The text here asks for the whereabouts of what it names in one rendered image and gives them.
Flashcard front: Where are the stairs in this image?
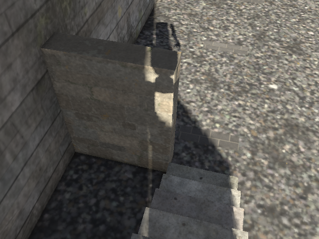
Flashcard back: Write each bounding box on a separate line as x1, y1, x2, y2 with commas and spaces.
131, 162, 248, 239

